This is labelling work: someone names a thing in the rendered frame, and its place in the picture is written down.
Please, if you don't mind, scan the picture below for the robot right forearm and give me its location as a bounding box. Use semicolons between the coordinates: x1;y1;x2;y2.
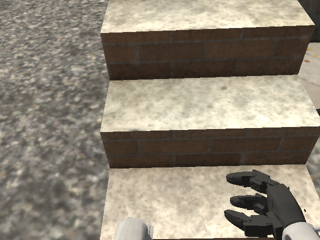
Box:
282;222;320;240

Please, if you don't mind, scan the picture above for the robot right hand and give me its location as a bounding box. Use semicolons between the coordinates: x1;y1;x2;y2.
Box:
224;169;306;240

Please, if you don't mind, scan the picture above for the robot left thigh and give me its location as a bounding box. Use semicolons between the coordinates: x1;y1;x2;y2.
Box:
113;217;154;240

